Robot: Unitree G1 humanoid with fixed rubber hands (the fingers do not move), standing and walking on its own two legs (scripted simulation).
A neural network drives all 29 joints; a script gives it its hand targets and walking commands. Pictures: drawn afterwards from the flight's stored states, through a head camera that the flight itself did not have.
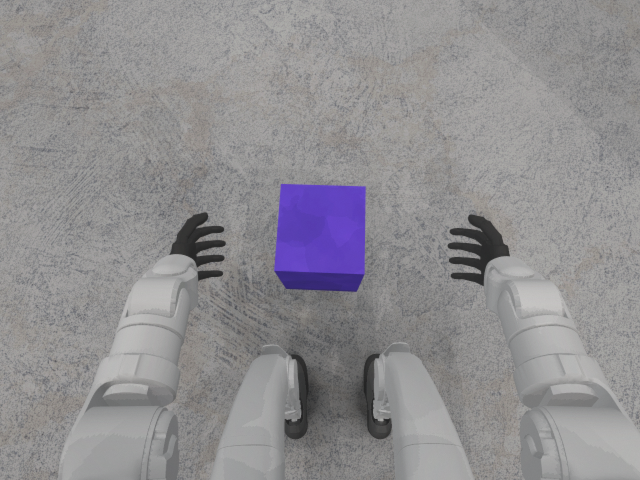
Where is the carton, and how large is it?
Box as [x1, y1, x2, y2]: [274, 184, 365, 291]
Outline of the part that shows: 281,184 274,270 285,287 301,289 356,291 364,274 365,186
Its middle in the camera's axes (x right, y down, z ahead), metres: +0.01 +0.00 +1.00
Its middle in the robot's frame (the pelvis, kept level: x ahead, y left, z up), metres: +0.52 +0.02 -0.56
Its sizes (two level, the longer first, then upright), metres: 0.210 0.200 0.250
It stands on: the floor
